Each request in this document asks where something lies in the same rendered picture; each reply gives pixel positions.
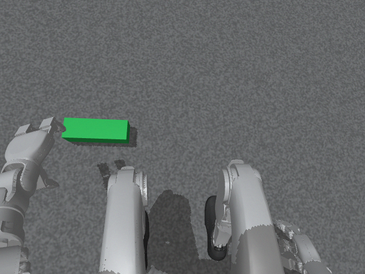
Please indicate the left robot hand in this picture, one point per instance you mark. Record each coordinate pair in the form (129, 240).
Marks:
(34, 145)

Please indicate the left robot arm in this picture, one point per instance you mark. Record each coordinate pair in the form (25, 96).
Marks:
(18, 182)

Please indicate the carton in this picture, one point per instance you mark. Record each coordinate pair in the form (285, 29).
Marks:
(96, 130)

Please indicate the right robot foot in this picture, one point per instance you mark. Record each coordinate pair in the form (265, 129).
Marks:
(215, 253)

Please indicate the right robot hand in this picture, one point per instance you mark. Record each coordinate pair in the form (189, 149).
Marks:
(301, 251)

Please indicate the right robot arm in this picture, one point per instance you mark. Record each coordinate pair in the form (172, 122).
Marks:
(315, 267)

